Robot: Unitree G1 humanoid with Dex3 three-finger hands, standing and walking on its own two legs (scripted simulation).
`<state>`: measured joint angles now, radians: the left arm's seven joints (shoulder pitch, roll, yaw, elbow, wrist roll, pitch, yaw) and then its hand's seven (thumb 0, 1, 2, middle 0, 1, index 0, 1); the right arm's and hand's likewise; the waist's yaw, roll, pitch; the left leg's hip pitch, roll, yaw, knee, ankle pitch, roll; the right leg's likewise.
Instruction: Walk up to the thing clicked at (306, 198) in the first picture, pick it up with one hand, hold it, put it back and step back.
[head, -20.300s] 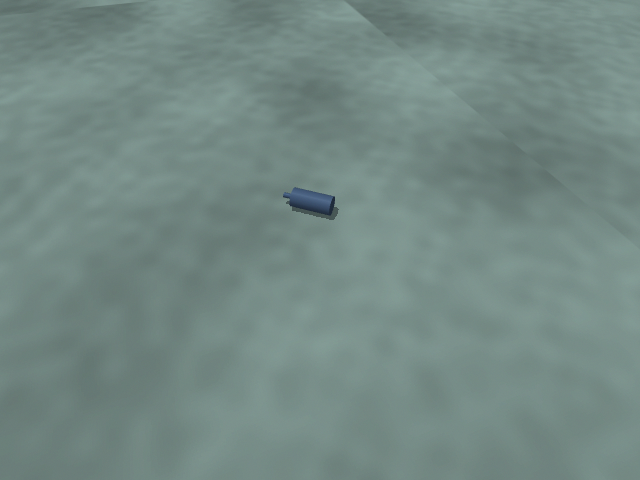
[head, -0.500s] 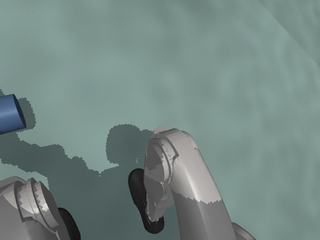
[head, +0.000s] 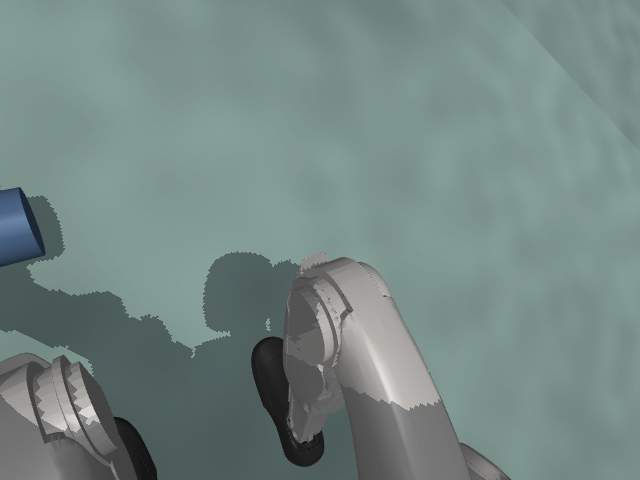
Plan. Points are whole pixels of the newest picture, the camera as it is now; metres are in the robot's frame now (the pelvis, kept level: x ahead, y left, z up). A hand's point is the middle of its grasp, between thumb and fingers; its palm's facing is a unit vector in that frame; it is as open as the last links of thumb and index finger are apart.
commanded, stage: close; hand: left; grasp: from above
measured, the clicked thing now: out of the picture +0.44 +0.31 -0.26
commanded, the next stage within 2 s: settle in 0.94 s
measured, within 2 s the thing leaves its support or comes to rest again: leaves its support in 1.34 s
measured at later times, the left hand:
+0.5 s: hand out of the picture +0.43 +0.29 -0.24, palm faces -0.46 -0.12 -0.88, open 11.8 cm
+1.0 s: hand out of the picture +0.44 +0.29 -0.23, palm faces -0.46 -0.12 -0.88, open 11.6 cm
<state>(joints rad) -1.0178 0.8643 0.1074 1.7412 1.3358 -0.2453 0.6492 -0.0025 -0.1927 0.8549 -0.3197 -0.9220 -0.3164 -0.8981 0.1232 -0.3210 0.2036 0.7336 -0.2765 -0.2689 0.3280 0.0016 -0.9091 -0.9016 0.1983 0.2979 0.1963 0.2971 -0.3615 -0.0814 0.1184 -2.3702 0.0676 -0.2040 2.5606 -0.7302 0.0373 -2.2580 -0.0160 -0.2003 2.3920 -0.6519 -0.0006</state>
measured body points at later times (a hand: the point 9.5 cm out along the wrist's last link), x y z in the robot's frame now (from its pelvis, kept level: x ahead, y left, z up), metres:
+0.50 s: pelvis +0.00 +0.00 +0.00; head +0.27 +0.10 +0.35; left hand +0.45 +0.29 -0.19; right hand +0.05 -0.26 -0.07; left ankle +0.06 +0.12 -0.26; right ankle +0.11 -0.11 -0.26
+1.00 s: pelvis +0.00 +0.00 +0.00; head +0.26 +0.11 +0.35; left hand +0.46 +0.29 -0.18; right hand +0.05 -0.25 -0.07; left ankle +0.06 +0.12 -0.26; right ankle +0.11 -0.11 -0.26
